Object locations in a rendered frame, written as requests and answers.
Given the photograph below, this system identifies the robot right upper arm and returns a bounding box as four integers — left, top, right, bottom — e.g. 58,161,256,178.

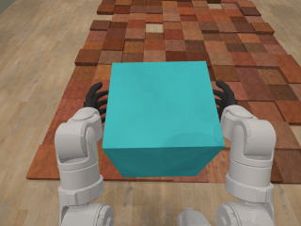
216,202,274,226

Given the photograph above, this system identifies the robot right forearm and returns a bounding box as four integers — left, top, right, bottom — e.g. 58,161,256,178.
220,105,277,226

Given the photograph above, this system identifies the robot left upper arm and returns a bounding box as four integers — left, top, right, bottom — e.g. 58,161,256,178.
61,203,114,226

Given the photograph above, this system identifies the robot right thigh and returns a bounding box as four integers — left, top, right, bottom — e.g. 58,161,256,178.
178,210,211,226

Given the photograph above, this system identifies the robot right hand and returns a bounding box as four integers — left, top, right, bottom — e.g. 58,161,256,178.
213,80,238,122

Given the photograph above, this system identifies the robot left forearm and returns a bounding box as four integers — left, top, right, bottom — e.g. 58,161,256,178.
55,107,104,226

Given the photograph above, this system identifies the robot left hand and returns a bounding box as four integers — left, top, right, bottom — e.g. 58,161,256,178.
83,82,109,123

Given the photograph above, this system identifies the carton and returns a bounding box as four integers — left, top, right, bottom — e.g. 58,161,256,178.
102,61,225,178

